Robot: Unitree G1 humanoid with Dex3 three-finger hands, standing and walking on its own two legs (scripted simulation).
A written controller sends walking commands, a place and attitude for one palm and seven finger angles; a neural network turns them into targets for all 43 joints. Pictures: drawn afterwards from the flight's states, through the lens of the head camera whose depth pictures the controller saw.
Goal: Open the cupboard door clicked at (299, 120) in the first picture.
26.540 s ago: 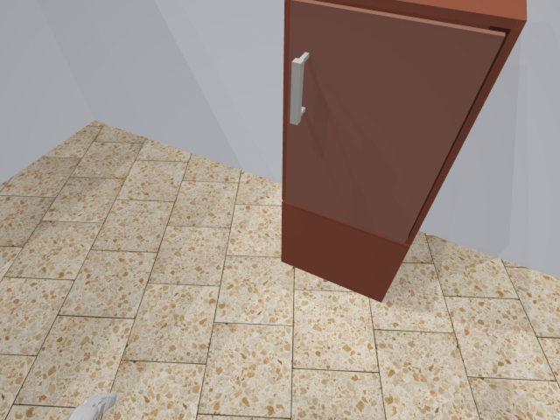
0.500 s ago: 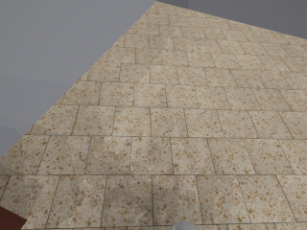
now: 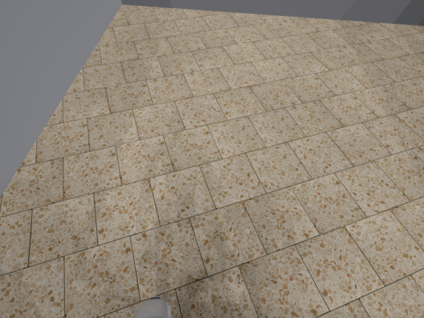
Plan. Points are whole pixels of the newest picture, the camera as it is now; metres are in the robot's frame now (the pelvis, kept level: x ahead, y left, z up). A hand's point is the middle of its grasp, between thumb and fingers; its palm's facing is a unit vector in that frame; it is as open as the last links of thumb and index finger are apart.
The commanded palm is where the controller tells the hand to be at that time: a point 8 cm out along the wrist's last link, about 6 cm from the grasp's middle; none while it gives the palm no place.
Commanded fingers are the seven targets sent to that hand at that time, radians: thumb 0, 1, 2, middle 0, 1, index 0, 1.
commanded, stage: walk to a spot facing it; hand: left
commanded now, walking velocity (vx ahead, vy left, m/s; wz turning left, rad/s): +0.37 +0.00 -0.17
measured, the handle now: out of the picture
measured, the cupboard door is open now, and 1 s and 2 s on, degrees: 47 47 47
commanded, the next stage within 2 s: turn to face it in 0.48 s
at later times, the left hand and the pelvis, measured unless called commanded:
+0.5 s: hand (151, 213) +0.38 +0.17 -0.17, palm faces -0.19 -0.96 -0.18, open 7.4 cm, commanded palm none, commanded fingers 0.00 0.90 0.90 -0.20 -0.30 -0.20 -0.30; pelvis +0.25 +0.00 -0.01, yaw -10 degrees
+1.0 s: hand (166, 176) +0.51 +0.15 -0.19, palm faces +0.01 -0.98 -0.19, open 7.4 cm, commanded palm none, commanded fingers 0.00 0.90 0.90 -0.20 -0.30 -0.20 -0.30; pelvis +0.43 -0.04 -0.01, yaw -2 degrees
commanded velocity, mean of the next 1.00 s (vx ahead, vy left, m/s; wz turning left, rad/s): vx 0.18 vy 0.00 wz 0.08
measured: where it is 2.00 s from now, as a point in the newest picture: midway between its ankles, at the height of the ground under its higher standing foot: (238, 246)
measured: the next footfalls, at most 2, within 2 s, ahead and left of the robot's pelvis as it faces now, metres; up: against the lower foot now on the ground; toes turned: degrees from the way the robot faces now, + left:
left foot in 0.12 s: +0.20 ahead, +0.15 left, +0.00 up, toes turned +4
right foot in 0.52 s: +0.37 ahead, -0.15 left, +0.00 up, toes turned -17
